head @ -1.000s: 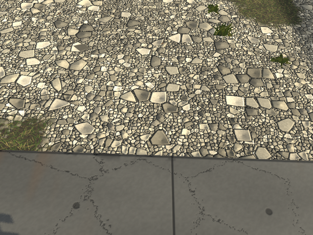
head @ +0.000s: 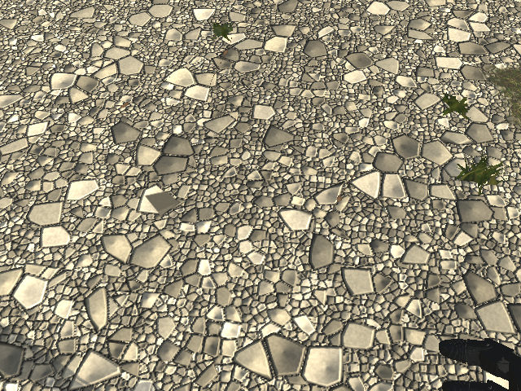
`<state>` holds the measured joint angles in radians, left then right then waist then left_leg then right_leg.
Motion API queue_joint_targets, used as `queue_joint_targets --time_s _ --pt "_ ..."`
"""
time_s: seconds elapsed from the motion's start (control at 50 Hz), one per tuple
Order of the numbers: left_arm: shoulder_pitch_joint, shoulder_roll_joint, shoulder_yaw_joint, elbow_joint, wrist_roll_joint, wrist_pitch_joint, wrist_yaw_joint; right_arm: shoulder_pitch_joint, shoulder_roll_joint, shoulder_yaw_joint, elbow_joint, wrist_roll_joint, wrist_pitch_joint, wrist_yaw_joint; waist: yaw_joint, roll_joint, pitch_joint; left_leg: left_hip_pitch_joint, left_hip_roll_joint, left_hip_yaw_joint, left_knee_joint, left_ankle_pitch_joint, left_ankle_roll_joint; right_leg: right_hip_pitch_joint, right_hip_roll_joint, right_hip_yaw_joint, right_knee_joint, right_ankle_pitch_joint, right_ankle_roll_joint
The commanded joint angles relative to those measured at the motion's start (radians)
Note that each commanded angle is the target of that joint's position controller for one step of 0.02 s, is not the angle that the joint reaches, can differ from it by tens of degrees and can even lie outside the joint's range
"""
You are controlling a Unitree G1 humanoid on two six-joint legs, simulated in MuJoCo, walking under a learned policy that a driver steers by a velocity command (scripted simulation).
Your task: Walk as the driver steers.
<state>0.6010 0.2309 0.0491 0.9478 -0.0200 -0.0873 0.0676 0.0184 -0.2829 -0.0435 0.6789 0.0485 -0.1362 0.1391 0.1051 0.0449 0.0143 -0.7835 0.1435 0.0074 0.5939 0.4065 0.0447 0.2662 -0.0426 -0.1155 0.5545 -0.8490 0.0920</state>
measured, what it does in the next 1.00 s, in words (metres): goes down: left foot 0.19 m lower, then right foot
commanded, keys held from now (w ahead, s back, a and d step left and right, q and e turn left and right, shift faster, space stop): w+shift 0.04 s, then shift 0.96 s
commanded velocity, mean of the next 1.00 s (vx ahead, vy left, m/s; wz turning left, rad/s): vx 0.27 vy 0.00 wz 0.00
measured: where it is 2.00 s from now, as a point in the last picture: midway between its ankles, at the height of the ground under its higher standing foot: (297, 238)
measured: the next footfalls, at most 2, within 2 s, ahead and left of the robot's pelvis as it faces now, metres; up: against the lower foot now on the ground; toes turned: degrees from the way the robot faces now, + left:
left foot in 0.08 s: +0.30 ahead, +0.16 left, -0.19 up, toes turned +7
right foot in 0.42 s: +0.60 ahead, -0.03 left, -0.19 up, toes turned +2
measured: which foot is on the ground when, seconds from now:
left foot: up 0.00-0.06, down 0.08-0.44, up 0.46-0.70, down 0.72-1.00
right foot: down 0.00-0.06, up 0.08-0.40, down 0.42-1.00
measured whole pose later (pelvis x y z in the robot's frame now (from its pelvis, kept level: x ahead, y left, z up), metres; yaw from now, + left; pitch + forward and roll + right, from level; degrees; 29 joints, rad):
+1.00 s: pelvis +0.51 +0.08 -0.08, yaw +0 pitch +0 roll +0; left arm 0.16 0.21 0.06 0.94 0.00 -0.02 0.03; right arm 0.23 -0.19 -0.03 1.07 0.00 -0.02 -0.03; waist -0.01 -0.01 0.01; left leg -0.19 0.00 -0.02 0.52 -0.33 0.00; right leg -0.32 0.02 0.02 0.50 -0.18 -0.01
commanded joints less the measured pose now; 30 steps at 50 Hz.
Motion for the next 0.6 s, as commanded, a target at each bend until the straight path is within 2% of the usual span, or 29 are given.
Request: queue_joint_targets --time_s 0.02,0.04,0.06,0.08,0.1,0.12,0.14,0.16,0.18,0.2,0.22,0.24,0.26,0.28,0.3,0.32,0.34,0.36,0.38,0.4,0.42,0.44,0.46,0.48,0.5,0.52,0.54,0.56,0.6 --pt "-0.144 0.182 0.031 -0.097 0.012 -0.019 -0.016 0.253 -0.087 -0.034 0.053 -0.009 0.006 -0.029 -0.207 -0.083 -0.012 0.678 -0.125 0.052 0.072 0.152 -0.008 -0.439 -0.103 0.063 0.073 0.867 -0.191" --pt "-0.175 0.188 0.027 -0.098 0.015 -0.006 -0.022 0.474 -0.154 -0.064 0.135 -0.014 0.028 -0.064 -0.307 -0.142 -0.112 0.886 -0.096 0.047 0.049 0.171 0.005 -0.446 -0.088 0.06 0.383 1.014 -0.162" --pt "-0.25 0.21 0.03 -0.087 0.008 -0.003 -0.039 0.656 -0.192 -0.085 0.182 -0.044 0.05 -0.092 -0.448 -0.117 -0.179 1.08 -0.043 0.064 -0.105 0.304 0.026 -0.482 -0.04 0.048 0.774 1.195 -0.08" --pt "-0.236 0.13 0.032 -0.075 -0.015 -0.007 -0.036 0.716 -0.222 -0.08 0.234 -0.102 0.056 -0.101 -0.465 0.104 -0.073 1.161 0.071 -0.065 -0.223 0.254 0.12 -0.729 0.128 0.094 1.407 0.3 -0.014" --pt "0.078 -0.021 -0.007 -0.089 -0.025 -0.04 -0.058 0.628 -0.282 -0.059 0.192 -0.149 0.013 -0.092 -0.213 0.482 -0.329 1.536 0.221 -0.231 0.253 0.912 0.176 -1.013 0.145 0.437 1.55 0.052 -0.063" --pt "0.035 0.034 -0.009 -0.098 -0.037 -0.071 -0.059 0.633 -0.233 -0.061 0.212 -0.151 0.026 -0.097 -0.262 0.481 -0.426 1.495 0.227 -0.261 0.184 1.002 0.209 -1.045 0.125 0.483 1.484 0.053 -0.054" --pt "-0.06 0.068 0.001 -0.141 -0.049 -0.071 -0.048 0.592 -0.177 -0.054 0.212 -0.128 0.028 -0.1 -0.238 0.218 -0.479 1.401 0.252 -0.358 0.066 0.619 0.23 -1.063 0.078 0.451 1.383 0.137 -0.053" --pt "-0.076 0.027 -0.014 -0.162 -0.064 -0.052 -0.028 0.497 -0.256 -0.082 0.247 -0.089 0.033 -0.101 -0.152 0.061 -0.467 1.222 0.338 -0.577 -0.082 0.204 0.307 -1.065 0.031 0.317 1.398 0.19 -0.033" --pt "-0.11 0.054 -0.016 -0.149 -0.058 -0.024 -0.019 0.406 -0.199 -0.059 0.211 -0.079 0.023 -0.095 -0.132 -0.083 -0.36 0.998 0.379 -0.659 -0.166 0.051 0.343 -1.073 -0.017 0.277 1.379 0.291 -0.043" --pt "-0.133 0.103 -0.002 -0.145 -0.03 0.002 -0.022 0.306 -0.136 -0.033 0.177 -0.068 0.004 -0.086 -0.092 -0.181 -0.231 0.718 0.382 -0.588 -0.175 0.053 0.331 -0.993 -0.061 0.297 1.242 0.369 -0.079" --pt "-0.195 0.078 -0.001 -0.161 -0.019 0.021 -0.023 0.299 -0.098 -0.017 0.201 -0.075 -0.005 -0.087 -0.083 -0.119 -0.153 0.569 0.371 -0.525 -0.152 0.046 0.303 -1.013 -0.081 0.303 1.22 0.365 -0.106" --pt "-0.263 0.055 -0.001 -0.2 -0.018 0.037 -0.025 0.199 -0.071 -0.002 0.212 -0.064 0.001 -0.097 -0.027 -0.065 0.007 0.322 0.248 -0.306 -0.22 0.047 0.232 -0.943 -0.116 0.283 0.938 0.393 -0.097" --pt "-0.31 0.051 -0.004 -0.235 -0.015 0.033 -0.029 0.126 -0.059 0.005 0.197 -0.066 0.002 -0.115 -0.002 0.041 0.062 0.184 0.125 -0.124 -0.296 0.045 0.173 -0.825 -0.112 0.255 0.637 0.472 -0.091" --pt "-0.336 0.041 -0.003 -0.24 -0.008 0.014 -0.036 0.115 -0.057 0.004 0.199 -0.078 -0.002 -0.136 -0.006 0.083 0.059 0.143 0.019 -0.008 -0.303 0.118 0.145 -0.707 -0.072 0.189 0.425 0.635 -0.073" --pt "-0.315 0.033 -0.005 -0.21 -0.001 -0.002 -0.051 0.122 -0.087 -0.007 0.197 -0.074 0.001 -0.155 -0.014 0.122 -0.008 0.192 -0.015 0.029 -0.269 0.072 0.15 -0.601 -0.043 0.16 0.269 0.823 -0.053" --pt "-0.328 0.033 -0.004 -0.196 0.011 -0.008 -0.067 0.158 -0.103 -0.012 0.207 -0.057 0.004 -0.164 -0.03 0.113 -0.061 0.291 0.002 0.035 -0.267 0.096 0.156 -0.562 -0.006 0.133 0.212 0.908 -0.041" --pt "-0.362 0.035 -0.004 -0.206 0.022 -0.006 -0.077 0.178 -0.118 -0.019 0.218 -0.031 0.011 -0.171 -0.041 0.082 -0.093 0.428 0.034 0.017 -0.254 0.108 0.147 -0.596 0.006 0.13 0.145 0.922 -0.054" --pt "-0.405 0.046 -0.003 -0.213 0.03 -0.008 -0.087 0.185 -0.121 -0.024 0.227 -0.013 0.02 -0.172 -0.055 0.032 -0.082 0.521 0.038 0.009 -0.212 0.072 0.133 -0.631 0.017 0.119 0.06 0.94 -0.084" --pt "-0.424 0.059 0.002 -0.215 0.038 -0.012 -0.09 0.211 -0.122 -0.029 0.239 -0.007 0.031 -0.174 -0.06 -0.003 -0.094 0.593 0.039 0.007 -0.161 0.067 0.111 -0.616 0.04 0.097 -0.014 1.009 -0.113" --pt "-0.398 0.074 0.013 -0.197 0.053 -0.015 -0.093 0.237 -0.12 -0.031 0.25 -0.012 0.045 -0.175 -0.05 -0.019 -0.121 0.641 0.025 0.014 -0.091 0.085 0.085 -0.553 0.072 0.08 -0.049 1.066 -0.139" --pt "-0.328 0.104 0.03 -0.167 0.059 -0.015 -0.096 0.246 -0.115 -0.032 0.256 -0.026 0.062 -0.177 -0.019 -0.023 -0.15 0.656 -0.012 0.036 0.021 0.055 0.052 -0.466 0.079 0.086 -0.054 1.173 -0.163" --pt "-0.282 0.16 0.046 -0.157 0.057 -0.011 -0.093 0.266 -0.103 -0.033 0.253 -0.048 0.078 -0.176 -0.011 -0.102 -0.172 0.593 -0.095 0.085 0.214 -0.202 0.0 -0.353 -0.018 0.194 -0.048 1.638 -0.175" --pt "-0.292 0.189 0.038 -0.155 0.084 -0.007 -0.091 0.458 0.034 0.003 0.284 -0.056 0.089 -0.16 -0.106 -0.368 -0.281 0.388 -0.215 0.029 0.573 -0.97 -0.063 -0.137 -0.283 0.507 -0.029 1.99 -0.39" --pt "-0.318 0.089 0.008 -0.165 0.066 -0.01 -0.103 0.498 0.027 0.009 0.306 -0.047 0.092 -0.144 -0.112 -0.305 -0.36 0.33 -0.199 -0.121 0.644 -1.069 -0.073 -0.112 -0.304 0.618 -0.05 1.856 -0.451" --pt "-0.376 0.07 0.005 -0.177 0.046 -0.011 -0.109 0.41 -0.03 -0.004 0.292 -0.036 0.103 -0.14 -0.1 -0.206 -0.283 0.286 -0.17 -0.136 0.656 -1.062 -0.079 -0.186 -0.275 0.55 -0.058 1.704 -0.433" --pt "-0.416 0.075 0.007 -0.175 0.035 -0.005 -0.108 0.317 -0.048 -0.012 0.269 -0.039 0.116 -0.15 -0.101 -0.118 -0.226 0.264 -0.144 -0.116 0.606 -1.029 -0.078 -0.275 -0.239 0.505 -0.086 1.534 -0.396" --pt "-0.458 0.065 0.003 -0.179 0.032 0.003 -0.101 0.259 -0.051 -0.017 0.26 -0.042 0.134 -0.161 -0.115 -0.074 -0.176 0.281 -0.121 -0.113 0.534 -0.994 -0.08 -0.386 -0.226 0.476 -0.128 1.368 -0.377" --pt "-0.493 0.073 0.007 -0.18 0.04 0.012 -0.094 0.239 -0.047 -0.019 0.256 -0.044 0.153 -0.167 -0.14 -0.092 -0.156 0.353 -0.098 -0.103 0.422 -0.96 -0.079 -0.488 -0.197 0.443 -0.162 1.234 -0.34" --pt "-0.507 0.086 0.015 -0.175 0.055 0.031 -0.076 0.223 -0.013 -0.012 0.264 -0.046 0.176 -0.18 -0.148 -0.155 -0.158 0.462 -0.12 -0.057 0.241 -0.939 -0.084 -0.565 -0.146 0.394 -0.214 1.071 -0.307"
Velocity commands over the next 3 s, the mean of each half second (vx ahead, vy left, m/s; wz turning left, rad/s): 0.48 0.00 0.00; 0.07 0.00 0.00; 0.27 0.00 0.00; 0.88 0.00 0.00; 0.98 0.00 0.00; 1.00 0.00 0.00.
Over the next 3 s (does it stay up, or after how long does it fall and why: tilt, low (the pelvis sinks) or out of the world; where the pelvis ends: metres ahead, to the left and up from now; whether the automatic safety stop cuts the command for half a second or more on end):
stays up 1.91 -0.08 -0.10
